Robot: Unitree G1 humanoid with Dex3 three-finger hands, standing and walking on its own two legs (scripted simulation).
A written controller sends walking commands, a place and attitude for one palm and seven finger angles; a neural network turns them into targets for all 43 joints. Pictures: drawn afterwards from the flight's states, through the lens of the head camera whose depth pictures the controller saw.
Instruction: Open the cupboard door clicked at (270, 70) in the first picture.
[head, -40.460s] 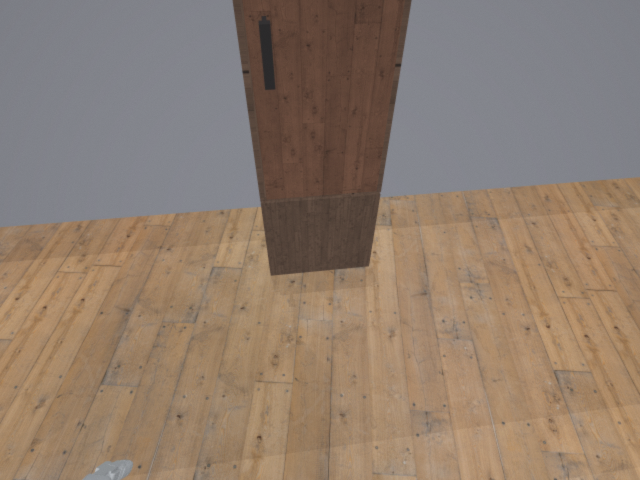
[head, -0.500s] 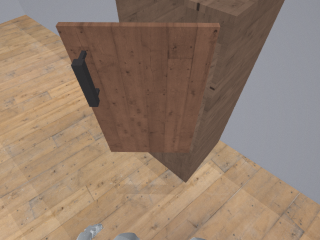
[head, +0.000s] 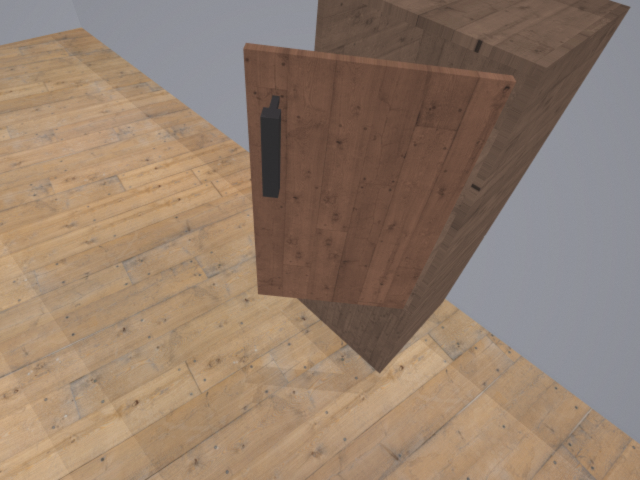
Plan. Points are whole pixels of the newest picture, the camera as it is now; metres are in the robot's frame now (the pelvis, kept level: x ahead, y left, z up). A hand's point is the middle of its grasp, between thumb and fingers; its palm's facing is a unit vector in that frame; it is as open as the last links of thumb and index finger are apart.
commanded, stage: come to a stop and stand still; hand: left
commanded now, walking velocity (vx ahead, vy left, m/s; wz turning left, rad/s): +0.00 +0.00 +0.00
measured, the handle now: (273, 147) +0.54 +0.14 +0.11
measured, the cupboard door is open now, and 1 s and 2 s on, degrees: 40 40 40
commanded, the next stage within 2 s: look again from close up in 0.64 s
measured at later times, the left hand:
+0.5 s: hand out of the picture -0.06 +0.15 -0.18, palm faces +0.00 -0.99 -0.16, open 7.4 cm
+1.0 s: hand out of the picture -0.06 +0.18 -0.18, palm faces +0.03 -0.97 -0.24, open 7.4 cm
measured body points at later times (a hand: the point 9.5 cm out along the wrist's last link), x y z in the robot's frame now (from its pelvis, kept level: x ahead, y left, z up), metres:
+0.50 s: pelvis -0.06 -0.01 +0.00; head -0.06 +0.00 +0.45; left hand -0.06 +0.20 -0.17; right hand -0.11 -0.21 -0.16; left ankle +0.02 +0.07 -0.74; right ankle -0.09 -0.12 -0.74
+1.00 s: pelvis -0.06 -0.01 -0.01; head -0.06 -0.01 +0.44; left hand -0.06 +0.23 -0.16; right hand -0.01 -0.25 -0.16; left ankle +0.02 +0.07 -0.74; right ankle -0.09 -0.12 -0.74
